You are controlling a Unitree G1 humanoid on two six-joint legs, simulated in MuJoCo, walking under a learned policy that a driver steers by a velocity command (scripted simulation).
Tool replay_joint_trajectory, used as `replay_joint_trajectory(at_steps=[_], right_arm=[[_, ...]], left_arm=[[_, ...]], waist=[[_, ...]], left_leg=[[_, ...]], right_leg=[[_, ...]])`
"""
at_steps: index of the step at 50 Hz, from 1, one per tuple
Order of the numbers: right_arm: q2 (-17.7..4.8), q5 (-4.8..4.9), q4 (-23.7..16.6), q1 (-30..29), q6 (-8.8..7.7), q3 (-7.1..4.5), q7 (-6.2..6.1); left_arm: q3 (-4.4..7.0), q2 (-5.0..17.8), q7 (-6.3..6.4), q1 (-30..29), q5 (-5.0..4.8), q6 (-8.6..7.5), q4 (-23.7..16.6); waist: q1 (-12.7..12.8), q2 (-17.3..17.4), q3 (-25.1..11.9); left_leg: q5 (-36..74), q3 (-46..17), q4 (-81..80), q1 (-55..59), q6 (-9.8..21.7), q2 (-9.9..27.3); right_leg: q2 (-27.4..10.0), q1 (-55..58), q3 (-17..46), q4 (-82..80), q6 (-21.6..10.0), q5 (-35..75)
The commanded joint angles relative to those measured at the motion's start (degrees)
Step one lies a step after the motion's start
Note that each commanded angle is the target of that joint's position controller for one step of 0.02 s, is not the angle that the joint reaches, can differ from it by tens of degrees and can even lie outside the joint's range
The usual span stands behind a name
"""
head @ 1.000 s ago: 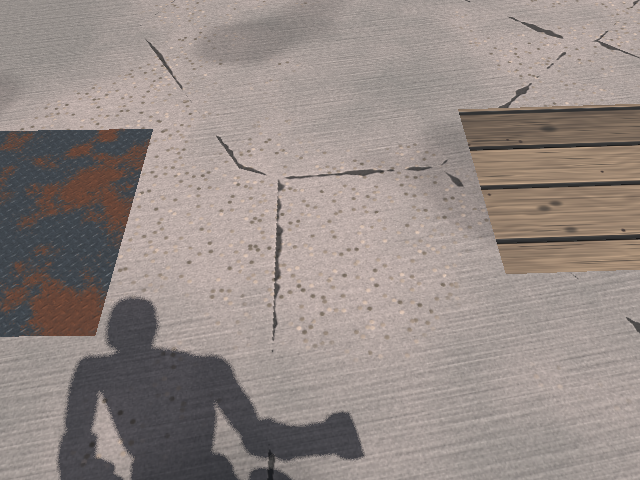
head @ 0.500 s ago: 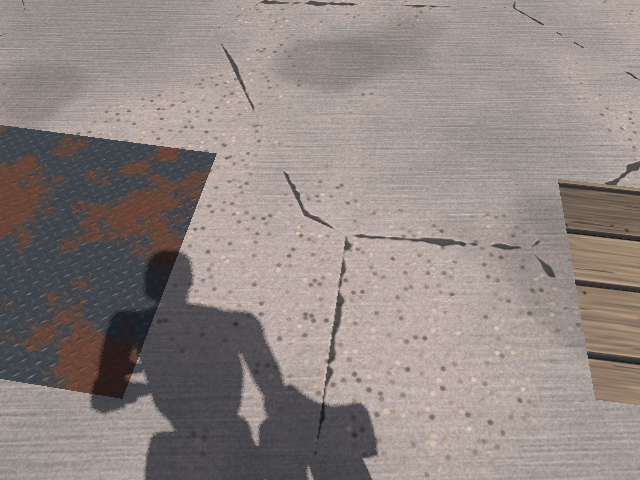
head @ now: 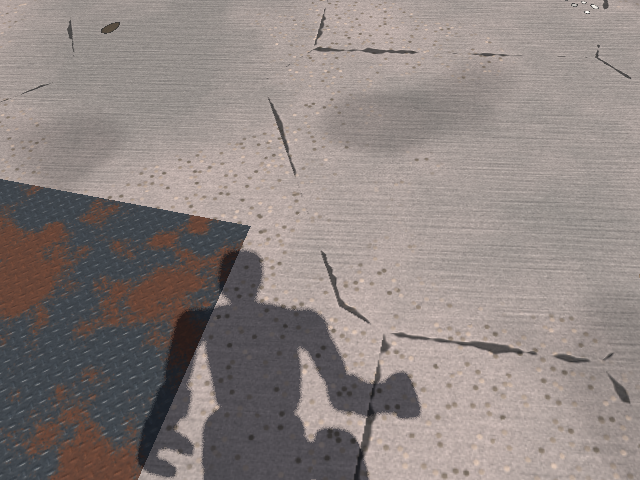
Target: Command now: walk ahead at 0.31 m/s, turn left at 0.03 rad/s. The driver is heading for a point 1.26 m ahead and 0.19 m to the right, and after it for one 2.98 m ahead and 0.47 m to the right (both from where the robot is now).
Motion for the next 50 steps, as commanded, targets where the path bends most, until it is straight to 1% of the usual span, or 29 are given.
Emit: replay_joint_trajectory(at_steps=[1,6,9,10,11,12,13,15,17,19,21,25,26,27,28,29,30,32,34,37,40,42,44,45,46,47,48,49,50], right_arm=[[-0.92,-0.18,-2.88,-0.70,-0.80,0.04,0.18],[-2.55,-0.18,-4.24,-5.64,-1.25,-0.52,1.33],[-5.09,-1.23,-1.97,0.76,-1.72,-1.68,1.33],[-8.65,-1.85,-1.64,4.30,-1.82,-2.40,0.80],[-8.78,-2.85,-1.77,5.34,-1.14,-1.97,0.34],[-3.66,-1.62,-1.06,7.00,-0.21,-0.82,0.43],[-2.73,-0.61,-0.77,5.15,0.36,-0.22,0.84],[-3.15,-0.58,-1.28,-2.19,1.10,-0.10,1.03],[-4.52,-1.39,-1.44,-7.46,1.66,-0.61,0.66],[-5.85,-0.99,-0.53,-6.82,2.09,-1.29,0.23],[-7.76,0.40,0.37,-5.98,2.38,-2.14,-0.32],[-4.72,1.49,1.17,-7.40,2.29,-1.84,-0.72],[-1.91,1.40,0.30,-9.15,2.10,-1.17,-0.57],[1.38,1.57,-1.17,-10.71,1.24,-0.52,-0.26],[-1.92,2.28,-2.04,-11.99,0.21,-1.35,-0.18],[-4.44,2.42,-1.03,-9.70,-0.46,-2.26,-0.03],[-4.54,1.80,0.50,-7.60,-0.68,-2.50,0.21],[-3.40,0.59,1.33,-8.54,-0.98,-2.45,0.46],[-0.92,0.69,1.46,-10.15,-1.09,-1.84,1.01],[0.79,1.30,0.73,-14.11,-1.17,-0.90,1.72],[0.17,1.35,0.03,-16.82,-1.35,-0.57,2.21],[-1.39,1.22,0.14,-14.80,-1.76,-0.98,2.28],[-4.76,0.56,3.04,-6.27,-1.82,-2.40,1.55],[-8.31,-0.16,4.39,0.18,-1.80,-3.46,0.72],[-13.41,-1.18,5.13,7.04,-0.97,-4.56,-0.30],[-13.31,-0.76,5.15,8.04,0.21,-4.23,-0.18],[-8.99,-0.51,4.54,5.22,0.68,-3.07,-0.19],[-6.59,-0.10,3.86,0.60,0.66,-2.21,-0.30],[-4.70,-0.15,3.62,-2.99,0.50,-1.54,-0.14]], left_arm=[[2.15,9.49,0.88,-3.46,-0.34,-0.34,-3.37],[2.13,10.02,1.43,-0.97,-0.95,1.35,-0.68],[1.94,9.27,1.72,-2.55,-1.14,2.06,-0.20],[1.26,7.57,1.72,-0.99,0.12,1.66,-0.66],[-0.38,2.65,1.34,7.66,0.78,1.17,0.58],[-0.34,4.53,1.08,7.00,0.05,1.78,1.66],[0.60,7.81,0.94,4.15,-0.87,2.68,1.05],[1.02,7.49,2.00,-1.10,-0.85,5.16,0.41],[1.04,6.31,3.02,-0.41,-0.34,6.91,1.07],[0.95,5.47,3.17,2.11,0.05,6.75,2.62],[1.37,6.30,2.97,2.15,0.24,6.01,3.11],[1.20,4.30,2.46,4.89,0.77,4.35,5.38],[1.47,6.06,2.63,8.09,0.94,3.82,6.25],[2.74,11.38,2.90,10.11,0.16,3.51,6.67],[3.74,15.22,2.93,6.38,0.84,2.72,5.54],[3.00,12.07,3.27,2.18,1.01,1.47,3.96],[2.48,9.61,3.13,0.83,0.31,0.59,3.81],[2.08,7.63,2.74,2.59,-1.01,-0.01,4.55],[1.70,6.20,2.65,5.13,-0.80,-0.01,5.72],[2.19,8.15,2.73,6.89,-0.62,0.45,6.46],[2.60,9.22,2.55,8.48,-0.90,1.17,7.74],[2.90,9.84,2.52,7.92,-1.31,1.90,8.34],[3.02,9.77,2.61,5.24,-1.73,2.20,7.72],[2.70,8.51,2.60,3.86,-1.15,1.85,6.59],[1.46,3.94,2.55,5.59,0.41,1.21,4.92],[0.77,1.67,2.96,10.21,-0.93,0.88,4.70],[2.60,7.12,3.17,8.28,-2.29,1.43,5.40],[3.00,7.46,3.44,4.94,-2.82,2.24,4.40],[3.20,6.35,3.91,4.26,-2.27,3.39,4.72]], waist=[[-1.45,-6.58,-2.51],[-0.03,-7.22,-3.38],[-3.89,-5.56,-6.19],[-4.28,-1.15,-11.11],[-1.30,8.76,-18.77],[-3.78,10.76,-22.90],[-3.81,6.96,-19.25],[-2.29,2.47,-9.51],[0.08,6.09,-6.17],[0.29,7.46,-7.49],[0.21,8.01,-7.08],[2.82,4.43,-3.24],[3.84,-2.31,-1.69],[3.82,-14.89,0.59],[3.25,-18.33,5.96],[0.63,-14.56,6.91],[-0.49,-12.72,5.50],[0.36,-9.83,3.35],[1.13,-9.37,1.91],[2.83,-10.30,2.41],[3.81,-10.34,4.10],[1.69,-11.40,3.02],[-3.10,-10.05,-1.66],[-5.86,-7.27,-6.84],[-7.18,5.25,-15.76],[-6.33,15.60,-24.28],[-6.14,8.73,-19.79],[-4.65,7.26,-12.98],[-2.99,4.59,-9.39]], left_leg=[[11.10,2.34,-11.11,6.81,-0.66,-1.63],[14.25,1.02,-20.97,9.80,1.17,-3.79],[20.66,1.86,-28.95,20.54,4.21,-5.07],[44.11,-3.57,-25.93,31.20,6.89,1.35],[59.19,-15.65,-21.92,47.61,16.69,13.47],[55.08,-21.25,-24.15,47.81,20.50,16.40],[40.24,-20.27,-26.83,42.82,18.85,14.39],[17.37,-16.56,-32.56,29.84,14.81,10.83],[5.43,-12.18,-36.80,18.47,12.41,7.11],[-9.72,-9.35,-39.84,14.88,11.76,4.80],[-19.57,-9.87,-41.77,13.41,11.33,5.18],[-26.01,-7.53,-38.20,8.34,7.62,2.96],[-23.81,-3.72,-28.36,4.23,5.07,-0.63],[-17.53,5.80,-11.91,-4.00,1.37,-8.29],[-15.61,1.97,-3.25,-9.16,2.48,-6.95],[-11.00,-1.09,0.70,-10.85,3.15,-4.39],[-7.37,-1.24,1.08,-11.84,3.36,-3.76],[-1.82,-0.09,-1.18,-11.34,2.72,-2.46],[3.02,2.28,-5.63,-6.96,1.66,-2.89],[6.28,4.52,-14.87,0.31,0.53,-3.81],[5.66,5.40,-20.63,5.92,0.57,-4.98],[6.05,4.58,-23.86,11.54,1.55,-5.91],[11.75,4.33,-28.77,24.87,3.64,-6.75],[23.22,0.64,-27.22,36.57,5.56,-1.88],[41.81,-11.19,-21.76,56.32,10.79,11.82],[40.12,-23.81,-26.63,57.90,17.22,21.38],[31.73,-19.86,-29.08,49.81,16.15,18.44],[26.78,-13.65,-30.81,42.70,14.26,15.85],[22.56,-9.24,-32.78,35.83,12.99,13.36]], right_leg=[[-11.69,-2.31,3.34,-4.25,-7.02,36.39],[-14.26,4.28,5.64,0.62,-5.91,31.36],[-11.73,4.69,5.92,10.94,-2.71,29.66],[-8.23,-0.02,3.89,19.31,0.06,20.96],[-3.61,-12.74,2.99,32.73,3.89,-5.55],[-2.90,-15.64,5.71,40.42,5.92,-29.45],[-4.76,-17.87,7.32,43.02,6.40,-31.41],[-7.00,-19.11,5.96,40.19,7.34,-26.80],[-7.37,-11.54,4.49,32.97,8.09,-20.48],[-5.72,-5.71,1.33,28.17,7.16,-14.02],[-4.45,-3.80,-1.17,25.45,5.22,-10.29],[-4.69,2.33,-1.33,13.12,-0.13,-9.87],[-10.78,3.93,7.80,4.56,-3.17,-18.32],[-21.14,5.03,24.65,-6.45,-8.29,-33.46],[-27.32,0.54,37.58,-13.09,-12.28,-38.78],[-25.90,1.30,34.48,-12.11,-10.68,-33.31],[-23.33,4.37,29.12,-10.83,-8.37,-26.74],[-20.35,8.77,21.10,-10.09,-5.77,-16.02],[-17.60,8.78,14.61,-9.77,-4.86,-7.35],[-16.17,5.73,9.55,-9.68,-4.92,-2.31],[-16.39,4.06,8.69,-6.95,-5.20,4.82],[-17.06,4.03,10.08,-2.78,-4.27,13.74],[-14.26,2.20,8.78,5.42,-1.55,23.51],[-10.91,-3.37,6.55,14.22,1.06,19.39],[-4.85,-19.70,2.75,32.88,5.02,-4.52],[-1.59,-25.48,4.71,46.41,6.69,-30.34],[-4.85,-26.15,8.11,52.90,6.76,-29.15],[-6.33,-28.44,6.11,54.23,6.54,-25.97],[-8.02,-27.26,5.35,53.15,6.76,-22.64]])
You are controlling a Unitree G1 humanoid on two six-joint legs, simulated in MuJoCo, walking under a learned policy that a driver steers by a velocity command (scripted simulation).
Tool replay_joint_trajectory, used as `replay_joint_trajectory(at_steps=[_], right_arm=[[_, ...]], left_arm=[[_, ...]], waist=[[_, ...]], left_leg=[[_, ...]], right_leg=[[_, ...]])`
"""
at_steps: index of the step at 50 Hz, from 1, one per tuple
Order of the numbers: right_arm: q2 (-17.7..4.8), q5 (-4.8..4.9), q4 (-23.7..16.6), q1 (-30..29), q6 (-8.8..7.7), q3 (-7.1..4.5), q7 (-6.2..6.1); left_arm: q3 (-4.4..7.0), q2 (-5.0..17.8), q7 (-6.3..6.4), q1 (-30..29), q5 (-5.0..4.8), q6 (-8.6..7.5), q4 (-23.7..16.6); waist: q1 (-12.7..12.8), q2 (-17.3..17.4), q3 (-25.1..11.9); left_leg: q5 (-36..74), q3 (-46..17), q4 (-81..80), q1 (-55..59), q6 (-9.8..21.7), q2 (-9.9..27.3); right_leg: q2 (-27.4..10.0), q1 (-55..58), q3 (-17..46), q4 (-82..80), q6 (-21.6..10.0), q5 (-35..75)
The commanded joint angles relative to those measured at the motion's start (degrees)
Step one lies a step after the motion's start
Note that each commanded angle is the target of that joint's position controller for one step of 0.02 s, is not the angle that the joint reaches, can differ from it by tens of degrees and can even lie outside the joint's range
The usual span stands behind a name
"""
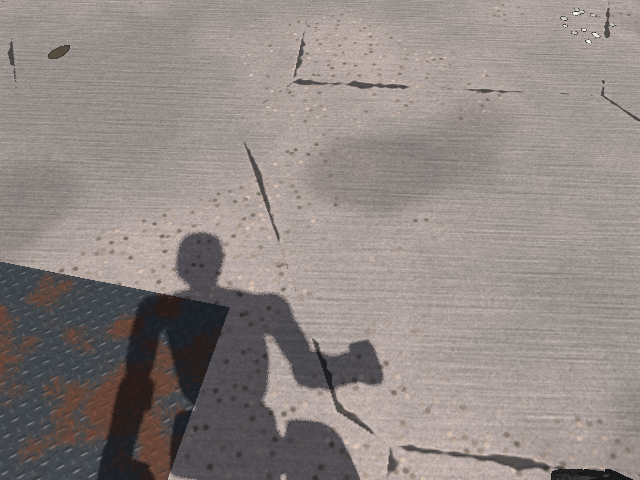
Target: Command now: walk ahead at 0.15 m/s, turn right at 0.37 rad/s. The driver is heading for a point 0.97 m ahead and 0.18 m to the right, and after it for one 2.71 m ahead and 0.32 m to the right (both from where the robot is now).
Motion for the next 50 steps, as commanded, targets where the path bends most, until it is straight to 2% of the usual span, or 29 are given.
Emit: replay_joint_trajectory(at_steps=[1,3,5,9,12,14,16,17,18,19,20,21,22,23,25,27,30,33,36,38,39,40,41,42,43,44,46,48,50], right_arm=[[-6.51,-0.23,-0.98,3.53,0.19,-1.62,-0.41],[-6.60,-1.52,-0.26,1.43,-0.13,-1.75,-0.43],[-7.41,-1.48,0.71,1.31,-0.30,-1.97,-1.12],[-9.84,-0.52,1.45,0.33,0.60,-2.62,-2.49],[-11.61,0.41,1.90,0.68,1.70,-3.13,-2.56],[-12.52,1.17,2.13,1.12,2.38,-3.47,-2.35],[-12.38,2.08,2.59,1.49,3.01,-3.57,-2.28],[-10.75,1.78,3.98,5.12,3.26,-3.32,-1.98],[-7.89,-0.21,3.35,6.10,3.34,-2.55,-1.53],[-6.32,-1.28,0.05,2.46,3.13,-2.00,-1.63],[-8.93,-0.64,-0.11,-0.79,3.05,-2.68,-1.62],[-9.35,0.76,-0.17,-0.93,3.05,-2.92,-1.65],[-9.40,0.96,1.47,1.06,3.22,-3.13,-2.13],[-10.46,0.51,2.21,1.58,3.45,-3.51,-2.55],[-9.90,0.42,3.20,3.14,3.65,-3.61,-2.49],[-8.80,0.82,3.72,3.57,3.71,-3.34,-2.44],[-7.45,0.67,3.84,2.35,3.85,-2.64,-2.36],[-7.95,0.81,4.20,2.31,3.74,-2.45,-1.99],[-8.12,0.92,4.87,3.38,3.24,-2.36,-1.55],[-7.10,0.36,6.24,6.30,2.57,-1.92,-0.95],[-8.51,-0.55,6.70,7.51,2.27,-1.93,-0.80],[-12.81,-1.00,6.70,8.16,2.20,-2.60,-0.95],[-12.15,-0.29,7.32,5.03,2.36,-2.32,-0.81],[-8.92,-0.15,6.65,2.62,2.17,-1.60,-0.50],[-7.90,-0.39,7.25,3.36,1.86,-1.27,-0.44],[-9.31,-0.14,7.76,4.39,1.62,-1.50,-0.45],[-12.10,0.70,8.81,7.80,1.33,-2.28,-1.01],[-12.92,1.49,9.36,10.05,0.99,-2.69,-1.72],[-12.47,1.88,9.23,9.63,0.46,-2.77,-1.94]], left_arm=[[2.19,5.37,1.41,1.49,0.14,1.78,-3.56],[2.31,3.45,1.69,1.56,0.50,3.29,-4.96],[2.61,3.54,1.54,-0.60,0.66,3.65,-7.29],[2.33,3.78,-0.08,-6.24,0.83,3.78,-11.14],[2.65,5.35,-1.43,-9.00,0.76,4.44,-13.42],[2.92,6.05,-2.25,-10.11,0.75,4.92,-14.78],[3.30,6.27,-2.68,-8.88,0.94,4.96,-15.00],[4.11,8.25,-2.21,-7.10,1.26,4.81,-14.67],[5.92,14.93,-1.09,-4.43,1.34,4.55,-15.06],[6.01,18.64,-0.99,-4.67,2.60,3.80,-16.54],[5.20,15.33,-1.63,-3.90,2.99,2.43,-16.87],[4.84,14.47,-1.59,-6.25,2.65,1.36,-17.07],[4.50,12.94,-1.20,-9.99,1.68,1.04,-17.63],[3.71,10.84,-0.77,-12.65,0.92,1.21,-18.14],[2.76,9.36,-0.24,-13.50,1.75,1.36,-18.41],[2.43,8.98,-0.08,-13.26,2.03,1.18,-18.09],[2.19,9.11,0.13,-13.42,2.05,1.32,-17.14],[1.98,9.48,-0.15,-14.21,2.43,1.62,-16.23],[1.37,8.60,-0.55,-14.75,2.22,1.91,-15.02],[0.61,7.11,-0.57,-15.40,1.47,2.11,-14.07],[0.17,5.96,-0.60,-13.44,1.73,1.85,-13.34],[0.01,5.15,-0.83,-10.76,2.78,1.49,-13.15],[-0.07,3.84,-0.91,-9.81,2.84,1.39,-13.13],[0.07,5.42,-0.86,-13.11,3.14,1.51,-12.90],[0.38,6.05,-0.71,-14.76,2.67,1.83,-12.58],[0.53,5.85,-0.49,-15.23,2.09,2.38,-12.10],[0.81,5.76,-0.59,-15.15,1.45,2.40,-12.04],[0.86,4.79,-0.98,-15.99,0.67,0.76,-12.06],[1.05,4.10,-1.53,-15.04,0.23,-0.82,-11.25]], waist=[[-3.27,7.58,-7.82],[-1.78,8.69,-5.71],[-1.53,8.58,-4.94],[-2.43,7.24,-6.00],[-2.97,6.96,-5.72],[-3.06,6.76,-5.15],[-1.82,5.47,-5.33],[-1.88,1.77,-5.96],[-2.65,-12.33,-6.90],[-2.75,-20.46,-8.34],[-0.14,-10.41,-12.16],[-1.73,-7.87,-10.92],[-3.64,-4.44,-10.21],[-4.42,-4.65,-9.53],[-5.47,-5.87,-10.38],[-5.37,-5.57,-10.03],[-4.40,-6.28,-8.67],[-3.61,-7.05,-6.89],[-3.80,-6.86,-5.57],[-6.36,-5.10,-5.26],[-6.02,-2.95,-6.40],[-3.18,4.74,-7.62],[-0.69,11.31,-7.14],[-2.14,9.97,-5.92],[-3.40,8.82,-6.46],[-4.18,8.92,-5.38],[-5.29,11.16,-0.74],[-6.20,12.11,3.45],[-5.54,11.34,4.25]], left_leg=[[17.12,-11.38,-11.52,14.86,10.30,16.01],[15.33,-6.87,-14.69,7.34,11.13,14.84],[16.09,-4.68,-15.92,7.15,12.39,15.71],[14.76,-1.07,-16.25,9.32,12.30,16.78],[12.45,-0.02,-14.70,11.47,11.19,17.98],[11.22,0.16,-12.06,13.47,9.80,18.77],[8.74,2.22,-6.15,13.31,6.37,17.19],[4.43,4.45,0.21,11.11,3.01,14.37],[-8.22,10.17,17.34,0.69,-2.31,7.81],[-31.69,5.52,31.72,-14.87,-5.67,-1.39],[-30.94,-3.45,39.70,-16.04,-4.86,-0.73],[-25.89,-5.15,40.60,-16.94,-3.64,0.19],[-20.87,-5.78,38.97,-16.90,-3.26,1.63],[-17.61,-6.07,36.95,-15.93,-3.39,2.36],[-13.18,-5.29,37.21,-10.69,-3.96,1.36],[-11.22,-5.20,32.39,-9.30,-4.44,1.15],[-10.40,-5.38,22.80,-6.04,-5.22,1.64],[-10.97,-4.57,15.87,-0.63,-5.14,1.47],[-10.72,-3.70,8.54,3.63,-4.26,0.85],[0.34,-2.65,-5.36,10.78,-2.63,0.26],[7.35,-5.95,-7.76,15.80,-1.36,2.96],[18.01,-11.62,-6.57,19.02,1.32,9.31],[11.89,-13.46,-6.75,13.31,5.78,11.28],[2.55,-13.35,-8.53,9.13,5.52,9.71],[-7.37,-11.56,-9.70,8.49,3.67,7.50],[-16.01,-11.02,-10.76,7.63,3.13,6.25],[-32.07,-17.05,-14.93,8.11,5.90,9.67],[-34.94,-24.83,-18.02,8.77,10.08,15.59],[-30.50,-24.76,-17.93,9.46,10.87,16.51]], right_leg=[[-3.75,-14.45,0.20,9.30,0.38,3.21],[-3.43,-9.88,-1.21,7.92,0.46,7.94],[-3.73,-10.72,-1.37,3.33,0.55,11.00],[-4.41,-7.75,-2.46,-8.40,-0.17,17.40],[-3.76,-5.44,-3.93,-13.65,-1.24,16.76],[-3.11,-4.22,-5.02,-17.85,-2.53,15.53],[-0.94,1.35,-7.21,-26.95,-4.77,20.66],[-0.13,6.76,-5.41,-32.04,-6.68,27.44],[-10.31,15.20,9.54,-36.70,-11.10,48.91],[-21.05,20.12,27.33,-37.78,-23.11,57.84],[-19.62,19.98,25.35,-38.61,-24.28,54.33],[-16.75,18.62,20.15,-38.73,-21.31,51.09],[-14.16,17.30,15.99,-38.40,-17.74,46.13],[-13.17,15.44,13.95,-38.70,-15.93,44.42],[-11.29,11.95,11.12,-39.24,-15.72,46.25],[-10.53,12.02,9.85,-39.80,-15.81,44.63],[-10.22,11.36,9.98,-40.52,-15.82,38.32],[-9.95,8.04,10.62,-41.05,-16.03,32.39],[-9.69,7.16,12.00,-39.64,-15.54,31.29],[-7.56,5.55,10.86,-36.98,-12.57,31.24],[-5.56,3.88,10.02,-35.45,-9.76,29.16],[-0.79,1.56,5.66,-30.08,-6.93,23.34],[2.66,3.47,1.86,-31.41,-4.70,17.09],[1.91,7.31,1.76,-32.21,-3.76,18.81],[2.57,8.72,0.75,-31.36,-3.94,17.74],[3.75,8.06,-0.60,-29.34,-4.43,13.41],[5.40,0.54,-3.67,-23.71,-4.88,5.83],[3.30,-4.68,-4.15,-19.47,-5.42,7.55],[1.40,-4.69,-3.74,-20.93,-6.48,7.38]])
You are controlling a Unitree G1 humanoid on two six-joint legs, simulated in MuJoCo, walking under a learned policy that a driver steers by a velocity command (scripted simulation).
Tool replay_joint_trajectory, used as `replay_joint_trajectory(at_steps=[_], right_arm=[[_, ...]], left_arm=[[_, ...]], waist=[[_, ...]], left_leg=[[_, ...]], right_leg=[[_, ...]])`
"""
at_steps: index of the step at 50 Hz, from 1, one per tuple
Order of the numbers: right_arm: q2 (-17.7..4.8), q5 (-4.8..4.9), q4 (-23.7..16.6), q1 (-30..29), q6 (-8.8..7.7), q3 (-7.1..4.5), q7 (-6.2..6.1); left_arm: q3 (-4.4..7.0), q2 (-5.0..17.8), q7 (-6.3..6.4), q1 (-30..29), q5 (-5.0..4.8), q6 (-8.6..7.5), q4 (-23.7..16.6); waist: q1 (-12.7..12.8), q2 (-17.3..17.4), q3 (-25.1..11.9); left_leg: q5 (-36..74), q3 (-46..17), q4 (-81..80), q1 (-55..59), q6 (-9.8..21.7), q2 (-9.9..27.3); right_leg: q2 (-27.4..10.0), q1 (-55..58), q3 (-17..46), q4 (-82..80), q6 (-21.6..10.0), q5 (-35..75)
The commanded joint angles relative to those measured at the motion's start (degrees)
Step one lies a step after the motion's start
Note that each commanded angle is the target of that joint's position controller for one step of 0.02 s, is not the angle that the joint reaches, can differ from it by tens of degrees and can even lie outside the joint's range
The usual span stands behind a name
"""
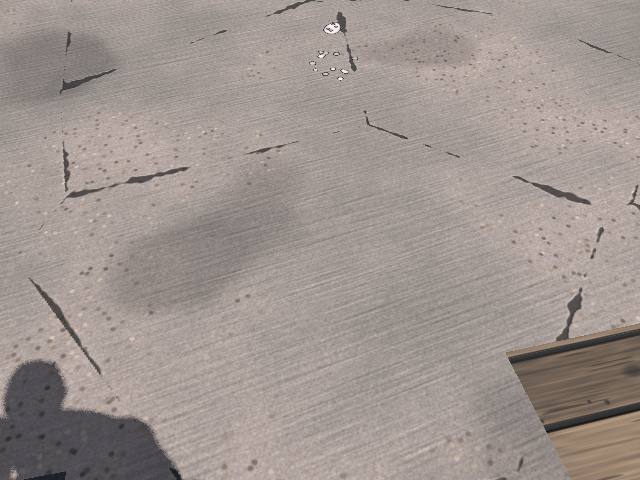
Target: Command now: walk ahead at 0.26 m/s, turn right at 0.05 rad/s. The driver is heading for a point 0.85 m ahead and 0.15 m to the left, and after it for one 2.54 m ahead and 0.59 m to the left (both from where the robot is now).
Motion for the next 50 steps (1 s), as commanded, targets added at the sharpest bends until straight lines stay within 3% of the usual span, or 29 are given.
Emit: replay_joint_trajectory(at_steps=[1,3,4,5,6,7,8,9,11,13,16,21,24,25,26,27,28,29,30,31,32,33,34,36,39,42,45,47,50], right_arm=[[-11.26,1.05,-2.77,-2.62,-1.12,-2.38,-0.50],[-9.34,1.19,-3.76,-5.58,-1.14,-1.95,-0.03],[-6.38,0.83,-4.70,-7.02,-1.57,-1.06,0.23],[-4.30,0.48,-6.90,-8.81,-2.53,-0.50,0.26],[-6.95,0.77,-7.94,-10.79,-3.37,-1.08,0.32],[-7.89,1.79,-7.06,-8.44,-3.82,-1.46,0.92],[-7.39,2.19,-5.91,-6.96,-4.04,-1.34,1.44],[-7.11,2.02,-5.66,-7.36,-4.09,-1.40,1.80],[-5.92,1.66,-5.41,-8.39,-3.60,-1.43,2.71],[-3.68,1.37,-5.69,-9.04,-2.95,-0.88,3.43],[-2.27,0.68,-8.60,-14.35,-2.49,0.02,3.63],[-2.41,0.73,-12.96,-21.07,-2.43,0.81,4.81],[-5.03,0.84,-14.34,-18.65,-2.53,-0.41,5.70],[-6.65,0.94,-13.65,-13.99,-2.29,-1.38,5.75],[-9.06,1.10,-11.73,-5.40,-1.93,-2.83,5.51],[-12.30,1.08,-9.75,4.07,-1.27,-4.69,4.54],[-17.24,0.74,-9.40,9.24,-0.74,-5.73,3.35],[-15.95,0.39,-10.27,9.54,-1.03,-4.79,3.24],[-12.61,-0.03,-10.09,7.37,-1.61,-3.99,3.08],[-10.53,0.22,-10.89,3.17,-2.34,-3.46,3.10],[-8.97,0.20,-12.15,-1.35,-2.89,-2.93,3.27],[-7.77,-0.43,-13.17,-4.11,-3.19,-2.53,3.22],[-6.97,-0.83,-13.74,-5.23,-3.23,-2.20,3.07],[-7.07,-0.50,-13.29,-3.95,-3.46,-2.06,2.62],[-8.75,-0.59,-11.91,0.05,-3.72,-2.25,1.64],[-9.25,-0.02,-10.91,3.54,-3.47,-2.17,1.28],[-9.71,0.20,-9.54,7.27,-3.23,-2.02,1.21],[-9.70,0.24,-8.68,9.70,-2.71,-1.95,1.05],[-10.58,-0.07,-8.04,11.17,-1.68,-2.24,0.60]], left_arm=[[1.41,3.69,-0.59,-2.65,-0.85,-3.05,-3.20],[2.43,4.78,-0.65,4.41,-0.71,-3.39,0.78],[3.35,7.59,-0.37,9.69,-0.53,-3.53,2.27],[4.68,12.66,-0.68,14.99,-0.49,-3.86,3.20],[3.87,11.08,-1.17,15.88,0.20,-4.76,3.09],[2.89,8.21,-1.03,13.14,0.43,-5.53,2.44],[2.55,7.04,-0.94,11.77,0.54,-6.02,1.83],[2.38,7.04,-0.91,10.65,0.38,-6.06,1.79],[1.45,4.89,-0.68,10.73,0.92,-5.60,2.15],[1.59,5.60,-0.24,12.01,1.29,-5.35,2.72],[1.65,7.10,0.36,11.09,1.40,-5.44,2.78],[1.69,7.92,0.62,14.28,0.57,-5.46,4.80],[2.18,9.84,1.08,12.82,0.36,-4.43,4.33],[2.36,10.50,1.48,12.31,0.54,-3.79,3.96],[2.45,11.04,1.75,11.27,0.69,-3.15,3.44],[2.30,11.28,1.95,10.72,0.82,-3.20,2.60],[0.26,4.08,0.89,15.08,2.17,-4.43,0.29],[-0.66,3.31,-0.19,14.07,0.30,-7.14,-1.09],[0.81,8.22,-0.63,6.09,-2.06,-8.70,-3.15],[0.85,8.82,-0.39,3.51,-2.30,-9.39,-4.24],[1.19,8.60,0.32,3.27,-1.05,-9.35,-3.73],[1.74,8.78,0.79,4.49,0.13,-8.68,-3.57],[1.87,8.35,0.78,6.06,0.48,-7.76,-3.43],[1.65,6.56,0.82,6.24,1.09,-6.38,-4.01],[1.14,5.43,1.05,-0.13,1.56,-5.73,-6.56],[0.33,4.00,0.38,-6.40,1.18,-6.41,-8.11],[-0.01,4.37,-0.69,-11.50,0.25,-6.89,-9.64],[-0.08,5.07,-1.50,-14.38,0.19,-7.25,-11.05],[0.18,6.52,-2.32,-13.29,0.15,-7.64,-11.82]], waist=[[0.92,10.16,6.47],[4.14,7.16,4.14],[5.71,-0.19,2.12],[6.90,-14.24,0.75],[7.40,-13.81,2.22],[4.78,-8.57,3.61],[3.91,-6.23,2.98],[3.36,-4.40,3.76],[3.17,-4.66,3.45],[3.43,-4.41,3.18],[3.96,-3.36,5.53],[5.17,-3.44,8.36],[1.59,-6.09,4.21],[-1.14,-7.47,0.92],[-5.61,-7.53,-3.77],[-10.30,-5.30,-8.17],[-6.45,9.96,-15.44],[-5.79,10.22,-23.58],[-7.54,6.62,-14.92],[-5.26,2.99,-7.94],[-2.11,-1.33,-3.88],[0.45,-0.83,-2.09],[2.07,0.56,-1.69],[2.69,2.10,-0.86],[0.53,2.71,1.01],[-2.65,2.96,1.27],[-5.11,3.45,2.37],[-5.94,3.31,3.02],[-4.10,4.81,2.02]], left_leg=[[-18.18,-18.82,-17.78,-3.84,10.86,14.73],[-10.08,-10.91,-11.62,-10.63,7.75,9.14],[-4.26,-4.78,-0.50,-16.19,4.91,4.68],[-4.63,3.07,16.48,-26.82,1.36,-2.18],[-13.84,-1.55,28.17,-34.71,1.55,-1.99],[-11.30,-4.63,34.48,-38.48,3.03,1.22],[-6.31,-5.38,35.71,-39.15,4.38,2.90],[-1.98,-5.39,34.35,-40.03,4.89,4.22],[4.04,-5.16,30.76,-36.96,4.49,4.89],[8.52,-4.15,27.59,-35.58,3.03,3.69],[17.07,-1.45,15.91,-30.95,1.39,2.33],[21.06,3.08,5.28,-26.11,3.36,0.76],[14.65,6.55,4.74,-20.72,6.68,-2.91],[12.06,7.76,5.62,-15.48,7.85,-4.87],[12.46,8.15,4.39,-4.72,9.47,-6.75],[12.26,2.65,3.06,11.68,11.78,-5.13],[5.87,-25.09,2.12,33.48,20.50,10.48],[-6.41,-50.62,-10.66,38.84,26.59,18.52],[-6.37,-42.86,-14.21,32.84,22.31,16.08],[-2.22,-34.38,-15.05,22.93,19.96,13.69],[3.90,-28.39,-15.91,12.90,18.30,11.03],[8.56,-24.00,-16.95,5.64,17.54,8.73],[10.89,-21.42,-18.00,1.21,17.34,7.72],[16.16,-16.92,-19.40,-4.42,17.53,6.82],[20.42,-12.07,-20.26,-6.47,15.90,4.78],[18.03,-9.09,-19.43,-5.13,12.85,2.85],[15.14,-11.24,-18.34,0.13,12.76,5.34],[17.81,-13.20,-15.33,6.46,12.90,7.74],[27.62,-15.23,-10.66,13.65,11.67,10.81]], right_leg=[[-2.14,-3.48,-0.99,-3.78,-1.73,-0.99],[-0.94,11.26,-1.32,-11.26,-2.14,6.32],[-6.79,17.63,8.67,-15.71,-4.19,2.44],[-17.18,25.03,28.39,-23.86,-10.06,-3.02],[-23.04,25.97,38.81,-26.39,-14.96,-0.73],[-22.95,26.89,34.03,-25.05,-14.15,2.40],[-20.90,27.23,28.02,-25.09,-11.79,5.16],[-19.95,26.82,23.09,-25.98,-9.78,9.22],[-16.86,24.63,13.39,-26.70,-6.59,21.93],[-15.34,22.70,7.17,-27.46,-6.07,28.04],[-13.76,15.89,0.30,-30.54,-5.49,26.76],[-15.85,16.91,-5.53,-31.17,-4.84,30.60],[-17.37,23.24,-8.52,-21.28,-3.04,59.28],[-17.40,24.13,-9.41,-14.20,-2.28,68.87],[-16.65,21.33,-10.21,-3.42,-1.18,72.42],[-14.93,9.91,-10.13,10.97,0.79,63.94],[-5.83,-14.28,-8.83,34.74,4.36,13.44],[1.24,-24.64,4.11,46.61,4.03,-10.35],[-2.51,-30.70,7.39,47.37,2.48,-5.70],[-5.35,-30.26,6.43,42.62,1.47,0.10],[-7.55,-26.32,5.98,37.53,1.80,3.20],[-9.13,-21.63,6.23,33.85,2.31,5.11],[-10.22,-18.41,6.12,31.92,2.80,6.02],[-10.90,-16.49,4.38,27.05,4.52,7.88],[-10.57,-18.58,2.88,15.54,6.17,18.75],[-8.21,-15.87,1.76,1.70,5.48,31.11],[-6.85,-16.68,1.70,-4.38,4.79,33.27],[-6.24,-20.12,1.90,-6.87,3.65,29.54],[-4.79,-19.30,1.48,-9.05,1.08,20.84]])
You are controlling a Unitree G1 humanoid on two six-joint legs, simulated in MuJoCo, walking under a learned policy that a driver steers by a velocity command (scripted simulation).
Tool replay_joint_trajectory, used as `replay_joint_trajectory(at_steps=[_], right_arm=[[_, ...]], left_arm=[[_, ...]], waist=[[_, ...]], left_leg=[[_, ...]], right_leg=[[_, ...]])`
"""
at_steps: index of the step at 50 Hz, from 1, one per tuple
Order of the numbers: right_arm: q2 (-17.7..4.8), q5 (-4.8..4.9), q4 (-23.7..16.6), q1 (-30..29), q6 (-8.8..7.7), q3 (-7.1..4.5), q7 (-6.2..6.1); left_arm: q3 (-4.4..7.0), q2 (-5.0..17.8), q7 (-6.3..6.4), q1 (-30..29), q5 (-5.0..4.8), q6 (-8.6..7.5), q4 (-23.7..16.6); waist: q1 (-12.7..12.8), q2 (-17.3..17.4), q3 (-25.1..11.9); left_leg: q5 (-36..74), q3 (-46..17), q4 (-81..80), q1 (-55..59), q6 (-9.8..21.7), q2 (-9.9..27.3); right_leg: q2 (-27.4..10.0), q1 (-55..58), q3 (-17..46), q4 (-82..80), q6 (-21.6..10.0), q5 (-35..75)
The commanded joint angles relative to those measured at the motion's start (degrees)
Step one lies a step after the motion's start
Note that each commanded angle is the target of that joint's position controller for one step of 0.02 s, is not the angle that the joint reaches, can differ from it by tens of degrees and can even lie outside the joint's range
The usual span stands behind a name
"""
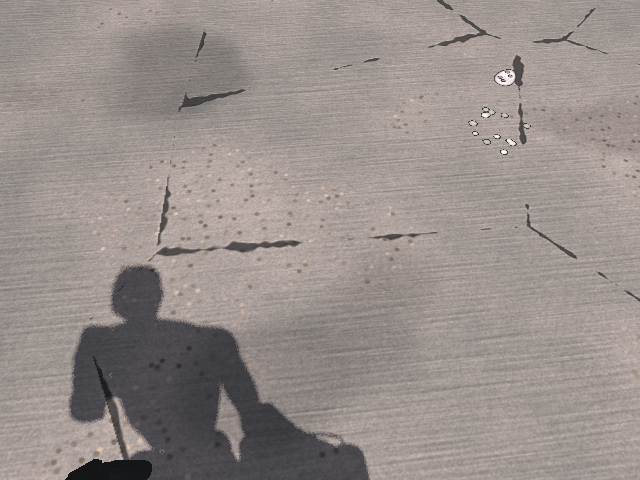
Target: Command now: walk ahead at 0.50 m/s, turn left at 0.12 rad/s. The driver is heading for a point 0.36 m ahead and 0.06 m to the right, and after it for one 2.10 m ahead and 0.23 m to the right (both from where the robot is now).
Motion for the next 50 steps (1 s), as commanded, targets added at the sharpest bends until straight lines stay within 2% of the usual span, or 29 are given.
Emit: replay_joint_trajectory(at_steps=[1,2,3,4,5,6,7,8,10,14,16,19,22,24,25,26,27,28,30,31,34,36,38,39,40,41,43,46,50], right_arm=[[-9.90,-0.11,-1.52,2.26,0.53,-2.30,-0.60],[-9.51,-0.27,-1.96,0.97,0.71,-2.01,-0.52],[-7.73,-0.93,-3.40,-0.32,0.56,-1.09,-0.40],[-2.66,-0.48,-3.65,7.57,-0.66,0.44,0.13],[-4.62,0.16,-3.28,6.33,-1.52,0.37,0.41],[-9.27,1.27,-4.88,0.50,-1.99,-0.83,0.62],[-9.04,1.30,-6.08,-3.85,-2.14,-0.75,0.59],[-8.09,0.39,-6.55,-5.63,-2.08,-0.78,0.59],[-6.33,-0.24,-5.86,-3.46,-1.18,-0.96,0.35],[-3.11,-1.26,-6.45,-3.81,-0.27,-0.02,-0.26],[-2.26,-1.34,-7.13,-7.38,-0.59,0.45,0.04],[-2.92,-1.09,-8.28,-11.96,-0.69,0.29,0.56],[-4.96,-1.56,-9.06,-13.04,-0.92,-0.40,0.97],[-6.41,-2.26,-7.14,-8.28,-1.17,-1.20,0.82],[-9.87,-2.69,-6.89,-5.88,-1.28,-2.03,0.30],[-11.06,-3.68,-7.12,-4.36,-0.75,-1.83,-0.23],[-6.27,-2.89,-6.37,-2.54,0.17,-0.75,-0.15],[-4.18,-1.59,-6.14,-3.75,0.69,0.07,0.31],[-4.97,-1.37,-6.58,-9.74,1.32,0.02,0.39],[-5.43,-1.67,-7.06,-13.07,1.57,-0.07,0.16],[-5.43,-2.52,-6.82,-16.92,2.22,-0.35,-0.48],[-4.80,-1.86,-5.86,-16.90,2.36,-0.23,-0.79],[-3.25,-1.23,-4.29,-14.82,2.41,0.26,-0.78],[-2.74,-1.48,-3.51,-13.62,2.38,0.46,-0.69],[-3.35,-1.55,-3.47,-12.41,2.42,0.04,-0.68],[-3.55,-1.85,-3.24,-13.58,2.43,0.00,-0.89],[-2.94,-1.50,-2.45,-13.05,2.47,-0.07,-1.25],[-2.92,-1.45,-0.82,-11.81,2.55,-0.22,-1.25],[-2.75,-1.07,0.94,-11.79,2.66,-0.30,-1.09]], left_arm=[[1.89,7.33,-0.56,-2.35,-0.23,-1.46,-5.04],[2.90,9.19,-0.35,5.08,-0.19,-1.57,-2.96],[3.80,12.15,0.00,15.45,0.62,-1.57,-1.02],[5.36,17.15,0.09,22.79,0.96,-0.97,0.70],[4.24,12.41,-0.15,24.36,-0.21,-0.41,1.87],[3.08,9.20,0.09,19.68,-0.61,-0.10,0.96],[2.54,8.08,0.28,15.05,-0.15,0.35,0.00],[2.04,6.95,0.06,12.03,0.27,0.52,-0.19],[1.51,5.79,-0.31,9.10,0.90,0.15,-0.35],[2.06,8.06,0.07,8.18,0.74,-0.07,1.25],[2.18,8.64,0.62,9.11,0.55,0.58,2.06],[2.18,9.26,1.10,12.56,-0.01,1.48,4.25],[2.28,9.49,1.39,11.85,-0.51,2.42,5.41],[2.00,8.51,1.54,11.28,-0.61,2.95,5.92],[1.53,7.25,1.52,13.72,0.47,2.70,6.02],[0.18,3.27,1.30,21.28,1.54,2.19,6.87],[-0.35,2.98,1.22,22.26,0.92,2.71,7.94],[0.51,6.48,1.13,19.18,0.03,3.68,7.38],[1.18,7.14,2.25,14.44,-0.29,6.04,6.79],[1.41,7.20,2.86,13.62,0.07,7.12,6.74],[0.93,4.55,3.68,16.02,0.41,7.94,8.65],[0.83,3.58,3.49,16.88,0.70,7.70,9.94],[0.81,3.89,3.15,15.70,1.83,7.68,10.00],[0.94,5.61,3.24,14.12,2.25,7.65,9.01],[1.76,9.02,3.42,12.60,1.50,7.62,9.13],[1.57,7.38,3.27,11.66,1.21,7.13,9.49],[0.98,5.22,3.16,10.29,1.49,5.91,10.06],[0.84,4.80,2.97,11.61,0.92,4.64,11.18],[0.75,4.79,3.13,13.14,0.64,4.76,12.51]], waist=[[2.74,7.61,-0.52],[6.87,7.06,-5.37],[11.56,4.99,-14.07],[10.60,-8.59,-23.76],[11.65,-12.06,-24.82],[11.75,-6.77,-14.34],[10.38,-2.00,-7.88],[8.62,0.52,-2.68],[5.30,-1.80,-0.37],[3.36,-1.96,-1.27],[4.84,-2.47,-2.47],[6.85,-2.71,-3.78],[5.96,-2.96,-3.78],[3.39,-1.29,-5.35],[3.52,2.89,-8.46],[6.43,11.38,-15.58],[4.30,16.01,-20.54],[3.86,12.49,-17.87],[4.98,7.76,-10.20],[6.05,8.26,-7.76],[7.87,10.91,-6.70],[8.47,9.70,-7.45],[8.19,7.97,-5.80],[7.11,5.90,-3.13],[4.61,0.69,0.11],[5.19,-1.10,1.47],[4.48,-2.97,1.29],[4.93,-1.62,-0.62],[5.65,0.60,-2.01]], left_leg=[[37.98,-9.18,3.60,3.83,6.34,18.13],[46.49,-6.83,11.42,2.47,5.13,15.49],[41.10,-4.43,25.09,-6.17,3.37,12.55],[16.37,0.63,47.41,-28.73,-1.44,3.05],[-12.18,-2.88,54.52,-39.02,-1.68,1.65],[-9.26,-3.34,57.72,-44.04,-1.15,5.55],[-4.17,-0.82,55.93,-43.89,-1.08,8.57],[-0.93,0.31,51.65,-42.74,-1.47,10.38],[2.08,0.83,46.75,-36.58,-2.54,12.40],[8.26,3.79,33.88,-31.70,-5.87,11.55],[17.60,5.32,23.94,-27.47,-5.85,9.96],[25.48,4.73,15.93,-24.61,-5.35,8.13],[22.43,3.23,11.74,-23.57,-3.29,7.97],[27.83,4.14,5.88,-15.86,-1.42,6.98],[49.21,0.10,7.02,-7.54,0.61,11.90],[66.27,-10.25,11.47,7.62,8.64,22.41],[64.89,-17.23,9.77,9.73,14.97,27.64],[51.89,-17.34,7.34,5.76,14.03,25.87],[28.64,-15.32,2.18,-4.31,10.35,23.19],[21.63,-13.47,-0.26,-10.30,8.84,21.76],[13.70,-6.64,-2.94,-19.88,6.59,17.14],[7.46,-4.35,-2.41,-21.11,5.66,15.79],[-4.64,-3.10,-2.16,-23.10,2.03,13.59],[-8.99,-2.39,-1.03,-24.10,-0.45,12.09],[-7.77,0.63,-0.13,-21.81,-2.26,8.95],[-3.34,2.02,2.60,-16.74,-3.13,7.93],[3.33,2.23,5.47,-12.51,-2.29,8.16],[11.62,2.73,7.31,-11.30,-1.43,8.03],[18.81,3.02,8.56,-10.02,-1.48,8.13]], right_leg=[[2.09,3.25,-1.41,-2.24,-3.09,-7.30],[3.21,14.11,-2.58,-3.78,-5.10,-5.10],[-3.38,31.51,3.82,-0.45,-9.04,-1.97],[-16.78,55.82,27.44,-1.55,-18.36,-10.37],[-20.20,58.56,40.83,-9.63,-19.37,-19.38],[-18.05,51.08,34.24,-11.25,-16.13,-24.70],[-15.78,41.94,27.05,-12.89,-14.40,-21.93],[-13.29,33.93,22.02,-15.22,-13.98,-17.03],[-10.09,25.73,15.63,-17.95,-13.13,-5.24],[-7.39,20.51,3.46,-17.13,-13.10,24.99],[-4.72,19.81,-0.61,-16.64,-11.28,25.28],[-5.55,23.72,0.07,-15.34,-10.43,20.42],[-7.66,27.46,2.61,-10.67,-9.24,16.80],[-5.29,27.36,2.48,-3.66,-6.86,13.68],[-1.68,24.16,0.52,3.11,-4.10,7.33],[2.68,13.75,-1.00,14.33,-0.60,-14.06],[4.09,10.05,1.24,24.11,1.88,-39.79],[2.79,7.61,3.35,27.39,2.62,-44.79],[0.47,4.87,2.83,27.50,3.50,-39.69],[-0.50,7.35,2.83,24.95,3.91,-36.44],[0.43,17.76,0.12,14.68,3.91,-27.21],[1.28,23.06,-1.48,6.56,2.92,-18.07],[1.10,26.47,-1.36,-0.57,1.09,-12.69],[-1.92,25.12,1.91,-3.79,-0.41,-13.91],[-2.36,17.98,2.42,-4.24,-1.96,-23.56],[-1.63,12.08,2.60,-6.37,-2.13,-30.00],[-1.41,10.37,2.48,-8.11,-0.54,-27.29],[-0.95,14.04,1.85,-6.48,0.12,-19.84],[-0.27,16.79,0.99,-4.81,-0.06,-13.78]])
Keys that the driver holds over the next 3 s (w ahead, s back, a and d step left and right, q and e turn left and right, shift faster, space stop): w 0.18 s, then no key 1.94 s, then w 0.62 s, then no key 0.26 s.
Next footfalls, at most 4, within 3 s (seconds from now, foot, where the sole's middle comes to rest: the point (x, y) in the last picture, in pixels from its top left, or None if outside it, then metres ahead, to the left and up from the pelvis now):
0.06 right None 0.21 -0.13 -0.77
0.50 left None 0.43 0.10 -0.77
0.78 right None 0.36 -0.15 -0.77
2.84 right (357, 328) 0.81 -0.14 -0.77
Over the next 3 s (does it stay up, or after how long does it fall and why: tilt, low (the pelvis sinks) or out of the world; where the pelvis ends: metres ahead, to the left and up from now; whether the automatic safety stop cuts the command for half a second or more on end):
stays up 0.68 -0.06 0.00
